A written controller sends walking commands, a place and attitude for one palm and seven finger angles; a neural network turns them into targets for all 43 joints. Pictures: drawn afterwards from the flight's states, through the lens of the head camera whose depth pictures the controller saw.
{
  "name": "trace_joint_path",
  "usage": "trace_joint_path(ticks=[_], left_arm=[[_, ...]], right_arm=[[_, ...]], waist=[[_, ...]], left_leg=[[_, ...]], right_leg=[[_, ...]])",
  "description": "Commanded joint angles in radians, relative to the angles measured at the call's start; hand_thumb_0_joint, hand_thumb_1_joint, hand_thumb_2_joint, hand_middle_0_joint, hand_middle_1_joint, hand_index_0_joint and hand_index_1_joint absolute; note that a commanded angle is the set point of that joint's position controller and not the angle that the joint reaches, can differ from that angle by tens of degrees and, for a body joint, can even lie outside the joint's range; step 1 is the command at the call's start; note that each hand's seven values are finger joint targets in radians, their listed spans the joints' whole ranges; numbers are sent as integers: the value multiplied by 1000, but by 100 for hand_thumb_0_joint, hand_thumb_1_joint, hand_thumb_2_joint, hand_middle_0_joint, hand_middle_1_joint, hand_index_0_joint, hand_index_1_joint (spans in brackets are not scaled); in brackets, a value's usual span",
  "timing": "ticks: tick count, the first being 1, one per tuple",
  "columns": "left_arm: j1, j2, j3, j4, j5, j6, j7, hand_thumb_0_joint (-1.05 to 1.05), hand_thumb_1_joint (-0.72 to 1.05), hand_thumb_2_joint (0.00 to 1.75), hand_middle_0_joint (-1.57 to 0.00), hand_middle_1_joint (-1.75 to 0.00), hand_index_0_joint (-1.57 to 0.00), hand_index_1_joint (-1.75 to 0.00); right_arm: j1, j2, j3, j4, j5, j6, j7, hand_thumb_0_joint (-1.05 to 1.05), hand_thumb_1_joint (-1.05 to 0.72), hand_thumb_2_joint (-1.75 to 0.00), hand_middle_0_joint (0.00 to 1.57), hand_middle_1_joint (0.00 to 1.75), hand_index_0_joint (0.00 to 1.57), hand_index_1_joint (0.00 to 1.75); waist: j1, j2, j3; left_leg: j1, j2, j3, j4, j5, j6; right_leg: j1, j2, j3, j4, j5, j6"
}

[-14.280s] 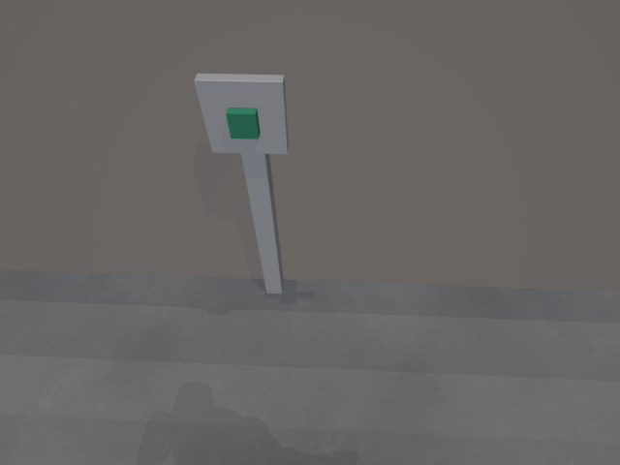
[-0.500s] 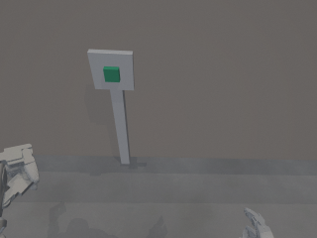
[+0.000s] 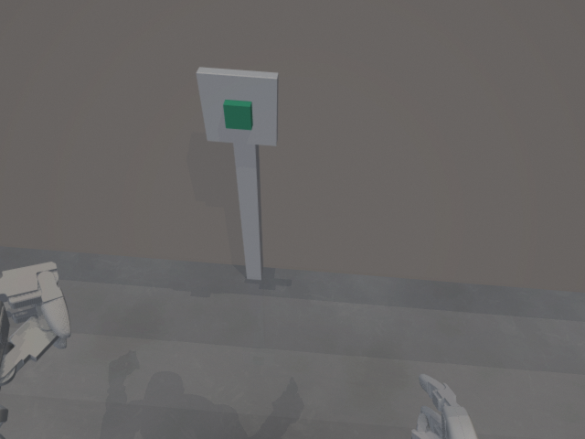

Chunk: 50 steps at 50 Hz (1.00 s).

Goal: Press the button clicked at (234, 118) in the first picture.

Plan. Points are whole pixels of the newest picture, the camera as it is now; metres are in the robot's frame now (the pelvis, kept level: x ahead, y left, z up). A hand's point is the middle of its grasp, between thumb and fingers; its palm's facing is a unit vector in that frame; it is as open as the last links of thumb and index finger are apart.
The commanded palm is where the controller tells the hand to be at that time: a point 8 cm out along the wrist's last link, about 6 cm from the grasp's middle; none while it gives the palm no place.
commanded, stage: stop stepping back and stand still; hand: left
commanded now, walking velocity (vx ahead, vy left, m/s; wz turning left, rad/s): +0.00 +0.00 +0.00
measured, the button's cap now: (238, 114) +0.79 +0.17 +0.01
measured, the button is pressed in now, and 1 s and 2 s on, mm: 0 0 0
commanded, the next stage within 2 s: let the arm hang, fingers relaxed in 0.08 s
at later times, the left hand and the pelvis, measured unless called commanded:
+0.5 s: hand out of the picture +0.05 +0.18 -0.18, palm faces +0.07 -0.98 -0.19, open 3.4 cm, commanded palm none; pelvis +0.01 -0.01 -0.01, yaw +1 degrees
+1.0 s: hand out of the picture -0.03 +0.13 -0.17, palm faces +0.06 -0.98 -0.19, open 7.1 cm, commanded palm none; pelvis +0.02 -0.03 +0.00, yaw +0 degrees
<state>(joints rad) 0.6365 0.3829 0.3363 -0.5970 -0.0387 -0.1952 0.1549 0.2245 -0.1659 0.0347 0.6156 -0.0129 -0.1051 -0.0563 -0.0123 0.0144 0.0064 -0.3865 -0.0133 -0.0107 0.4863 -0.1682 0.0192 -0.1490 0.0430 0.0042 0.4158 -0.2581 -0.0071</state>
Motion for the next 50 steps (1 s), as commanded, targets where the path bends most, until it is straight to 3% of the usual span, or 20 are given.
trace_joint_path(ticks=[1, 3, 5, 6, 8, 9, 10, 11, 12, 15, 16, 21, 25, 28, 32, 35, 39, 42, 50], left_arm=[[6, 119, 106, -159, -13, -39, 21, 0, 90, 90, -130, -150, -130, -150], [-28, 136, 112, -144, -7, -44, 22, 0, 90, 90, -130, -150, -130, -150], [-71, 138, 103, -131, -1, -53, 22, 0, 90, 90, -130, -150, -130, -150], [-93, 151, 112, -136, 4, -54, 23, 0, 90, 90, -130, -150, -130, -150], [-115, 130, 96, -132, 17, -55, 27, 0, 90, 90, -130, -150, -130, -150], [-183, 1, -220, 728, 97, 106, -123, 0, 90, 90, -130, -150, -130, -150], [-153, 3, -203, 769, 74, 177, -144, 0, 90, 90, -126, -146, -126, -146], [-137, -28, -223, 767, 76, 193, -146, 0, 90, 90, -123, -142, -123, -142], [-174, -41, -234, 793, 70, 190, -149, 0, 90, 90, -119, -138, -119, -138], [-233, -2, -235, 947, 77, 191, -149, 0, 90, 90, -108, -126, -108, -126], [-260, 2, -243, 1011, 74, 194, -149, 0, 90, 90, -104, -122, -104, -122], [-279, -7, -284, 1292, 61, 210, -137, 0, 90, 90, -86, -102, -86, -102], [-231, -45, -301, 1472, 49, 205, -134, 0, 90, 90, -71, -86, -71, -86], [-199, -72, -300, 1556, 52, 203, -132, 0, 90, 90, -60, -74, -60, -74], [-191, -95, -315, 1638, 49, 197, -129, 0, 90, 90, -46, -58, -46, -58], [-184, -111, -324, 1680, 47, 193, -122, 0, 90, 90, -35, -46, -35, -46], [-173, -129, -328, 1719, 44, 191, -114, 0, 90, 90, -20, -30, -20, -30], [-164, -143, -331, 1736, 43, 191, -109, 0, 90, 90, -20, -30, -20, -30], [-162, -180, -324, 1747, 42, 186, -103, 0, 90, 90, -20, -30, -20, -30]], right_arm=[[-109, -153, -74, -145, 7, -36, -13, 0, -90, -90, 20, 30, 20, 30], [-109, -159, -68, -144, 10, -43, -23, 0, -90, -90, 20, 30, 20, 30], [-115, -160, -63, -147, 14, -52, -35, 0, -90, -90, 20, 30, 20, 30], [-131, -160, -58, -149, 7, -57, -44, 0, -90, -90, 20, 30, 20, 30], [-114, -149, -51, -150, 7, -61, -47, 0, -90, -90, 20, 30, 20, 30], [-145, -369, -119, 117, 3, -75, 52, 0, -90, -90, 20, 30, 20, 30], [-86, -286, -106, 103, 17, -8, 52, 0, -90, -90, 20, 30, 20, 30], [-55, -248, -99, 89, 15, -1, 46, 0, -90, -90, 20, 30, 20, 30], [-31, -241, -99, 102, 11, 8, 49, 0, -90, -90, 20, 30, 20, 30], [-52, -258, -88, 106, -1, 42, 48, 0, -90, -90, 20, 30, 20, 30], [-61, -264, -88, 115, -5, 51, 49, 0, -90, -90, 20, 30, 20, 30], [-61, -204, -65, 195, -14, 101, 46, 0, -90, -90, 20, 30, 20, 30], [-8, -159, -62, 274, -10, 118, 35, 0, -90, -90, 20, 30, 20, 30], [38, -141, -67, 314, -9, 124, 27, 0, -90, -90, 20, 30, 20, 30], [84, -142, -74, 364, -3, 128, 22, 0, -90, -90, 20, 30, 20, 30], [113, -124, -73, 402, -1, 129, 21, 0, -90, -90, 20, 30, 20, 30], [145, -86, -66, 447, -1, 132, 22, 0, -90, -90, 20, 30, 20, 30], [155, -63, -60, 467, -2, 135, 23, 0, -90, -90, 20, 30, 20, 30], [171, -21, -52, 496, -6, 125, 17, 0, -90, -90, 20, 30, 20, 30]], waist=[[-12, -30, -71], [-4, 49, -49], [-4, 97, -8], [3, 154, 19], [11, 160, 25], [-20, 131, 109], [0, 52, -3], [2, -2, -58], [1, -68, -109], [6, -169, -144], [5, -166, -125], [16, 83, -2], [13, 190, 16], [13, 185, -8], [3, 31, 31], [-4, -40, 69], [-10, -69, 112], [-8, -82, 144], [2, -13, 168]], left_leg=[[258, 54, -38, 32, -33, -14], [246, 92, -85, -94, 4, -3], [200, 141, -167, -220, -241, 8], [133, 158, -216, -301, -370, 19], [25, 177, -246, -385, -483, 28], [-80, 166, -272, -139, -121, 59], [33, 152, -153, -64, 53, 49], [120, 134, -107, 8, 197, 34], [131, 147, -140, 21, 127, 41], [129, 119, -176, 0, 112, 53], [126, 119, -180, -10, 98, 52], [93, 92, -175, -108, -38, 37], [127, 84, -162, -147, -147, 26], [152, 92, -173, -160, -167, 31], [186, 101, -167, -156, -144, 32], [213, 96, -136, -130, -90, 28], [224, 87, -106, -107, -45, 21], [217, 80, -89, -87, -27, 20], [182, 83, -83, -91, 17, 22]], right_leg=[[-227, -126, 109, -149, -31, -59], [-181, -53, 53, -87, -19, -12], [-170, -13, 20, -56, -137, 9], [-142, 0, 14, -22, -141, 13], [-36, 13, -3, 38, -111, 9], [-156, -75, 3, 163, 17, -19], [-138, -92, 47, 115, -22, -14], [-141, -97, 48, 72, 39, -11], [-154, -100, 51, 63, -46, -30], [-102, -83, 45, 78, -22, -48], [-111, -87, 46, 78, -41, -51], [-113, -88, 70, 15, -99, -52], [-113, -91, 81, -34, -112, -65], [-84, -86, 69, -54, -94, -68], [-117, -91, 68, -91, -107, -70], [-158, -105, 81, -122, -123, -70], [-189, -112, 85, -139, -145, -69], [-207, -121, 94, -153, -164, -71], [-168, -111, 90, -118, -85, -71]])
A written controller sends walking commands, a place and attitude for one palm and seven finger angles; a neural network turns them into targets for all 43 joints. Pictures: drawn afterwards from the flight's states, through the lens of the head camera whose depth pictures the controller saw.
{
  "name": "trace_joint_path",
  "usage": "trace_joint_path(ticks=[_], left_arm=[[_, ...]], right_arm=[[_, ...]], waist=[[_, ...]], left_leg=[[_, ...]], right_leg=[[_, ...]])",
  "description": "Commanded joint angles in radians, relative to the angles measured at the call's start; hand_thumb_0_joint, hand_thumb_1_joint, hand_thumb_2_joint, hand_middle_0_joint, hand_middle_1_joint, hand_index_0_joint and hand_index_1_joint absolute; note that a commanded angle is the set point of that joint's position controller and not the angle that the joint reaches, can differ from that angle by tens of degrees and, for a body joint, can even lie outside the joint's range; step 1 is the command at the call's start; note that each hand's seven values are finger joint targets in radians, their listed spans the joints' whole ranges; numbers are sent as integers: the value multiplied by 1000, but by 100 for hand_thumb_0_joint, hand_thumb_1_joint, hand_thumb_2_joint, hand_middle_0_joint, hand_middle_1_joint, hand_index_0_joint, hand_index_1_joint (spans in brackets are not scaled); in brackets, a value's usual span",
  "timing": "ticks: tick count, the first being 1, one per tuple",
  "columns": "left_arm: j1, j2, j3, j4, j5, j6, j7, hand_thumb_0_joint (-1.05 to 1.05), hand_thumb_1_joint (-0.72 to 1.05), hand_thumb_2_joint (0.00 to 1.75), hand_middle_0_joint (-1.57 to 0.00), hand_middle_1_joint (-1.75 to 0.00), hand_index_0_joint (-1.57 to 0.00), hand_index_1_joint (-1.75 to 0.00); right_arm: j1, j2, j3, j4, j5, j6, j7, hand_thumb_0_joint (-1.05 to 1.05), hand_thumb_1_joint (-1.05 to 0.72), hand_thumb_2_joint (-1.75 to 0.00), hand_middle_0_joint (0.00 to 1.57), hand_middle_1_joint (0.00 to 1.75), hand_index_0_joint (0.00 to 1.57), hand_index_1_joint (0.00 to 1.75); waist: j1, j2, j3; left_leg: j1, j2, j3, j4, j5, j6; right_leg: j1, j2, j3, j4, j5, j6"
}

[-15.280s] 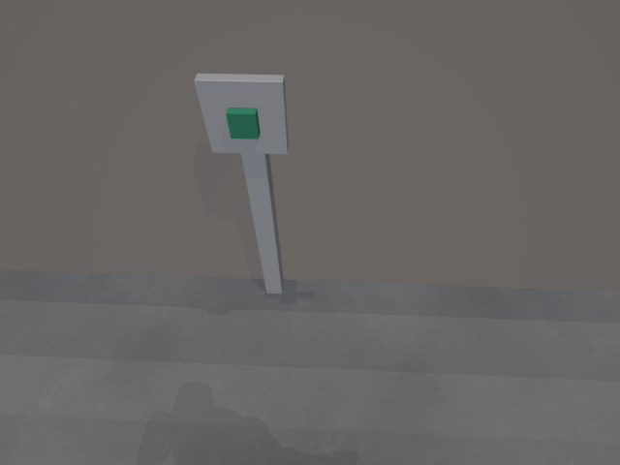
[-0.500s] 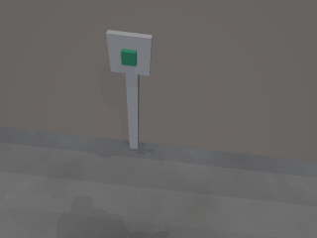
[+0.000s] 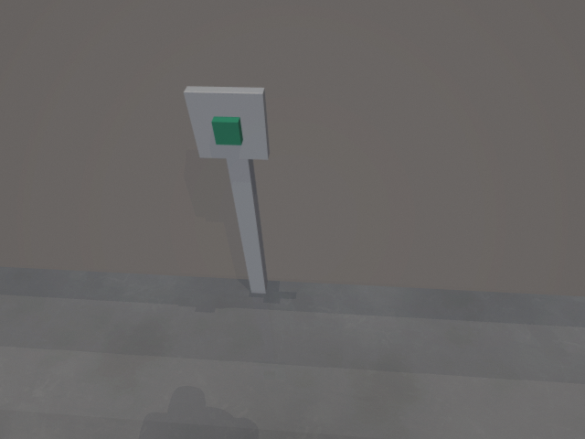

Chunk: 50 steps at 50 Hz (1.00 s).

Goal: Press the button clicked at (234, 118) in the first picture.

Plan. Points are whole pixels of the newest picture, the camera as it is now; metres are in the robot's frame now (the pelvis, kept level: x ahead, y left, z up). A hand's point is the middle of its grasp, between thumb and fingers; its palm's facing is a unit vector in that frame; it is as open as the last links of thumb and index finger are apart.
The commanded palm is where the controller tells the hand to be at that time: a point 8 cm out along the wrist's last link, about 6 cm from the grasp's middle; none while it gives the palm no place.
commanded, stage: let the arm hang, fingers relaxed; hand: left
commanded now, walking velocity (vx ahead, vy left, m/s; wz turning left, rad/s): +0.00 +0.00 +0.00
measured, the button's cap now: (228, 130) +0.77 +0.19 +0.02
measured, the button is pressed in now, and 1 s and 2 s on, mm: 0 0 0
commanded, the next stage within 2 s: stand and wait in 0.28 s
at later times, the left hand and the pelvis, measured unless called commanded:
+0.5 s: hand out of the picture -0.01 +0.15 -0.17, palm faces +0.06 -0.98 -0.19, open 7.4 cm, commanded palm none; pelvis +0.02 -0.01 +0.00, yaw +0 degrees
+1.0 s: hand out of the picture +0.01 +0.15 -0.17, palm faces +0.05 -0.98 -0.18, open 7.4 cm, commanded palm none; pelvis +0.03 -0.01 +0.00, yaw -1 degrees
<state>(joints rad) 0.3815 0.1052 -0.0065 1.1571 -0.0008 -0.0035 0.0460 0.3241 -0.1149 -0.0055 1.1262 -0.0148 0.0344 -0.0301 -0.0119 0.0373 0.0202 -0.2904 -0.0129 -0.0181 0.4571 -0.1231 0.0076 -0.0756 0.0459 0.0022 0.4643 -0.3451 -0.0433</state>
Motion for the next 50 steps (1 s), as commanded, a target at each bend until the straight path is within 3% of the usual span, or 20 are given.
trace_joint_path(ticks=[1, 12, 15, 24, 36, 43, 50], left_arm=[[97, 98, 19, -6, 5, -7, 8, 0, 90, 90, -20, -30, -20, -30], [71, 76, 33, -17, 3, -13, 15, 0, 90, 90, -20, -30, -20, -30], [68, 77, 34, -17, 3, -11, 14, 0, 90, 90, -20, -30, -20, -30], [64, 85, 34, -19, 3, -10, 13, 0, 90, 90, -20, -30, -20, -30], [66, 105, 33, -19, 5, -12, 13, 0, 90, 90, -20, -30, -20, -30], [53, 108, 33, -19, 4, -11, 11, 0, 90, 90, -20, -30, -20, -30], [40, 112, 33, -22, 3, -10, 9, 0, 90, 90, -20, -30, -20, -30]], right_arm=[[70, -73, -13, -15, -3, -16, -11, 0, -90, -90, 20, 30, 20, 30], [70, -57, -15, -10, -2, -31, -24, 0, -90, -90, 20, 30, 20, 30], [71, -59, -15, -11, -2, -29, -26, 0, -90, -90, 20, 30, 20, 30], [53, -79, -18, -17, 0, -26, -27, 0, -90, -90, 20, 30, 20, 30], [21, -102, -20, -21, 2, -26, -25, 0, -90, -90, 20, 30, 20, 30], [11, -104, -18, -15, 1, -29, -26, 0, -90, -90, 20, 30, 20, 30], [8, -110, -17, -14, 1, -29, -25, 0, -90, -90, 20, 30, 20, 30]], waist=[[6, -40, 151], [9, -31, 88], [7, -16, 100], [3, -60, 84], [6, -66, 75], [6, -33, 93], [6, -40, 94]], left_leg=[[82, 84, -76, -56, -15, 34], [99, 90, -53, -18, 132, 31], [105, 92, -53, -25, 121, 29], [133, 97, -53, -24, 127, 32], [156, 97, -50, -25, 145, 33], [149, 97, -54, -36, 146, 32], [149, 98, -60, -43, 136, 31]], right_leg=[[-230, -113, 90, -164, 21, -33], [-112, -125, 82, -143, 294, -16], [-119, -122, 82, -151, 270, -17], [-103, -120, 81, -157, 297, -9], [-93, -122, 83, -161, 330, 2], [-91, -125, 79, -166, 306, -2], [-89, -123, 77, -172, 279, -4]])
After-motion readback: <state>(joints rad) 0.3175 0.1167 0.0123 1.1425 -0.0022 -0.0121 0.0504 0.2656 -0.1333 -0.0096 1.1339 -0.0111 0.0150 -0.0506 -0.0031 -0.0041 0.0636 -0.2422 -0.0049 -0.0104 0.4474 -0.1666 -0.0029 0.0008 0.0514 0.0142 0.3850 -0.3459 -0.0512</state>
